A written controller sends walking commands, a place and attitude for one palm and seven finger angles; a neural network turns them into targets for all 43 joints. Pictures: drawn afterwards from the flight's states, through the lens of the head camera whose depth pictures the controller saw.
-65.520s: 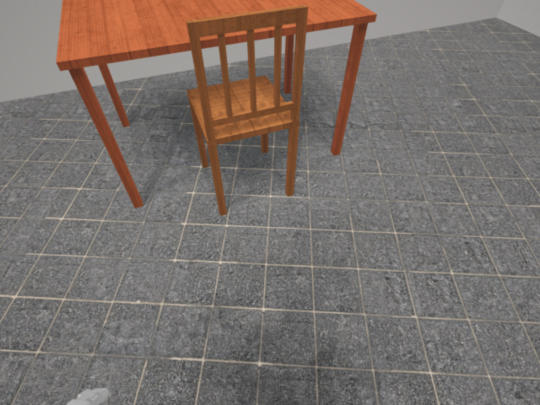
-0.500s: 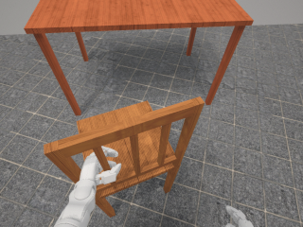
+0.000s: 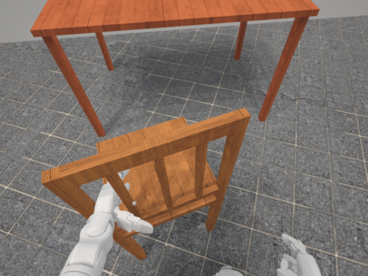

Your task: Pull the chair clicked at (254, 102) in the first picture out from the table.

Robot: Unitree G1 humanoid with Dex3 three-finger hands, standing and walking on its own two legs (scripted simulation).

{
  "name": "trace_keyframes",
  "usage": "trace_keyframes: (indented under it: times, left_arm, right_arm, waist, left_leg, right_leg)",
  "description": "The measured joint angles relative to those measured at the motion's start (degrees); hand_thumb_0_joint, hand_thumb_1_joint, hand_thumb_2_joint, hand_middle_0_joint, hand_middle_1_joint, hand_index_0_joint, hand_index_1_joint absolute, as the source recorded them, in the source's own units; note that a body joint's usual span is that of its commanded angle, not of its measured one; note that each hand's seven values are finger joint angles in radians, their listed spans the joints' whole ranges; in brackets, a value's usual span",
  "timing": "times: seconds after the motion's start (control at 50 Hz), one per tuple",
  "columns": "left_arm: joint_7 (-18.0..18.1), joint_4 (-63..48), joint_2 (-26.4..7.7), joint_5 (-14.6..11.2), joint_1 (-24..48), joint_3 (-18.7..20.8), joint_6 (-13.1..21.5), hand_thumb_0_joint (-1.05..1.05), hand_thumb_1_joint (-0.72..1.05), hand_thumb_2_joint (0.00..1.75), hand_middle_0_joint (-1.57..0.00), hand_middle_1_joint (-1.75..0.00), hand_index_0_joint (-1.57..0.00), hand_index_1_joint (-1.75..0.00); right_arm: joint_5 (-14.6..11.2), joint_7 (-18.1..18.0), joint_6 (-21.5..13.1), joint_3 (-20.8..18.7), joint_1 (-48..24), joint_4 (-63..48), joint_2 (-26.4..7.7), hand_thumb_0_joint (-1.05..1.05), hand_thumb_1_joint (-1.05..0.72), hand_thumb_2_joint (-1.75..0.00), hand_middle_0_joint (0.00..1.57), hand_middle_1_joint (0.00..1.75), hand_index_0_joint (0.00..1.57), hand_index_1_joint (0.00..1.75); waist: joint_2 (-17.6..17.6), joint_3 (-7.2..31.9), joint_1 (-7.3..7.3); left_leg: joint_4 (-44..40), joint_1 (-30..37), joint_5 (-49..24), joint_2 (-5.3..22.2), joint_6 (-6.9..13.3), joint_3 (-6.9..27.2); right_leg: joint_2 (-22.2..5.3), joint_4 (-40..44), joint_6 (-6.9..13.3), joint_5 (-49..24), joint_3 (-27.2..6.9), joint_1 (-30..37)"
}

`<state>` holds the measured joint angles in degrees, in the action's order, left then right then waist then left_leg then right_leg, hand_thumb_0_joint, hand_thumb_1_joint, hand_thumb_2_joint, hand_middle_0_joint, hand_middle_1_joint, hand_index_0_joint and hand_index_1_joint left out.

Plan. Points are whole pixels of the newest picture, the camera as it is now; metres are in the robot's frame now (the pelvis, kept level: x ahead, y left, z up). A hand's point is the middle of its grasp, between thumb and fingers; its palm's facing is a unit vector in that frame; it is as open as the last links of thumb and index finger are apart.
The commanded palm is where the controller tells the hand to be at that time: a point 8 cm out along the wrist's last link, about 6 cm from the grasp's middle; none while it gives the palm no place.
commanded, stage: open the thumb and straighten the fingers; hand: left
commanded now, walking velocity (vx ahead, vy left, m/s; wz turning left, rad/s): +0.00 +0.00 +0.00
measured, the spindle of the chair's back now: (164, 185) +0.34 +0.06 -0.05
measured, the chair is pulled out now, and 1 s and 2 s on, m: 0.53 0.53 0.52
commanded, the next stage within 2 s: draw the fingers out of the gap in 0.06 s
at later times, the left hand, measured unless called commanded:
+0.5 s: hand (130, 229) +0.23 +0.13 -0.04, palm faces -0.01 -0.99 -0.12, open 17.5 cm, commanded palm +0.21 +0.18 -0.02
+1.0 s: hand (122, 268) +0.16 +0.13 -0.04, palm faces +0.02 -0.99 -0.11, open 17.5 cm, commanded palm +0.13 +0.18 -0.02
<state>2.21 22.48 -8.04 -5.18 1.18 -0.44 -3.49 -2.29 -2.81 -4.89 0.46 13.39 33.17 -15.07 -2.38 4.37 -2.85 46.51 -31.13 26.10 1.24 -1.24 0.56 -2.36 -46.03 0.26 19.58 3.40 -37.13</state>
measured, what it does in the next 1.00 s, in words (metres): stands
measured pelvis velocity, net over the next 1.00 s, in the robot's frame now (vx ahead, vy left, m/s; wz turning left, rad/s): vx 0.00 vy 0.01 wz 0.03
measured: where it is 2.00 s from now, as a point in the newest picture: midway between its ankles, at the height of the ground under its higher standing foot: outside the picture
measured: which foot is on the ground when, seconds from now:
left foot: down 0.00-1.00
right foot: down 0.00-1.00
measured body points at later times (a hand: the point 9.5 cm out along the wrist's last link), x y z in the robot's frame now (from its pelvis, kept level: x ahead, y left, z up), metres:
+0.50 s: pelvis +0.01 +0.00 -0.01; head +0.06 -0.02 +0.44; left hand +0.23 +0.18 -0.03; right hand +0.16 -0.25 -0.10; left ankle -0.03 +0.13 -0.70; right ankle +0.03 -0.12 -0.70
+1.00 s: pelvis +0.00 +0.01 -0.02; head +0.04 +0.00 +0.43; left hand +0.15 +0.18 -0.03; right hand +0.19 -0.22 -0.09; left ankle -0.03 +0.13 -0.70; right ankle +0.03 -0.12 -0.70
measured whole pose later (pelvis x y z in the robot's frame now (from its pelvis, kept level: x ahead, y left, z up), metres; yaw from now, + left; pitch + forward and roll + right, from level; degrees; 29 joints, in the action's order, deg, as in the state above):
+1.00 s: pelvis +0.00 +0.01 -0.02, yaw +2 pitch +12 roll -1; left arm 2.9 -11.4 -8.5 -2.6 -34.8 -7.7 -7.7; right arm -2.2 -5.0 -6.6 1.5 14.3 24.8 -13.1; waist -3.0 7.7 -1.5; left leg 56.6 -37.2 30.9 0.6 -0.8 2.6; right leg -3.4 -54.4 -0.1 24.0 5.0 -41.7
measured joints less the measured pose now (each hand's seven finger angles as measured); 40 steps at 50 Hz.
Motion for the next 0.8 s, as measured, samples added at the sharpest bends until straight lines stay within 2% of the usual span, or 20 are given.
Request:
trace_keyframes:
  times: [0.1, 0.22, 0.38, 0.56, 0.8]
  left_arm:
    - [-0.78, -1.45, -0.39, -0.30, -0.76, 0.33, -0.74, -0.01, -0.54, 0.21, -0.05, -0.14, -0.05, -0.14]
    - [-1.11, -3.34, -0.76, -0.27, -1.86, 0.14, -1.62, -0.01, -0.54, 0.21, -0.01, -0.04, -0.01, -0.04]
    - [-0.50, -11.45, -0.20, 0.12, -10.52, -1.87, -2.63, -0.01, -0.54, 0.21, 0.00, -0.01, 0.00, -0.01]
    - [0.61, -20.78, -0.31, 0.81, -20.56, -4.63, -2.68, -0.01, -0.54, 0.21, -0.01, 0.00, 0.00, 0.00]
    - [0.65, -28.87, -0.09, 1.93, -29.00, -6.86, -4.22, -0.01, -0.54, 0.21, -0.02, -0.01, 0.00, 0.00]
  right_arm:
    - [-0.01, -0.22, 0.05, 0.20, -0.12, -0.66, -0.16, 0.01, -0.90, -0.90, 0.21, 0.30, 0.21, 0.30]
    - [-0.06, -0.32, 0.15, 0.29, 0.12, -1.46, -0.29, 0.01, -0.90, -0.90, 0.21, 0.30, 0.21, 0.30]
    - [-0.14, -0.10, 0.00, 0.32, 1.44, -3.26, -0.08, 0.01, -0.90, -0.90, 0.21, 0.30, 0.21, 0.30]
    - [0.13, -0.92, -1.62, 0.64, 1.36, -4.45, 0.51, 0.01, -0.90, -0.90, 0.21, 0.30, 0.21, 0.30]
    - [0.16, -1.43, -2.18, 0.98, 0.22, -7.29, 1.26, 0.01, -0.90, -0.90, 0.21, 0.30, 0.21, 0.30]
  waist:
    - [0.10, 0.24, -0.15]
    - [0.03, 0.27, -0.34]
    - [-0.43, 1.07, -0.32]
    - [-0.51, 1.52, 0.46]
    - [-0.76, 2.63, 0.97]
  left_leg:
    - [0.62, -0.46, 0.34, 0.11, -0.23, 0.41]
    - [1.22, -0.85, 0.71, 0.18, -0.33, 0.67]
    - [1.66, -0.94, 1.35, 0.12, -0.23, 0.56]
    - [4.03, -2.10, 2.52, -0.27, -0.02, 1.33]
    - [7.46, -4.09, 3.84, -0.66, 0.31, 1.81]
  right_leg:
    - [0.05, -0.65, 0.21, 0.48, 0.39, -0.34]
    - [0.08, -1.17, 0.31, 0.87, 0.64, -0.62]
    - [0.01, -1.70, 0.17, 1.50, 0.52, -0.80]
    - [-0.50, -3.62, -0.04, 2.71, 1.17, -1.42]
    - [-0.97, -6.28, -0.33, 3.74, 1.50, -2.88]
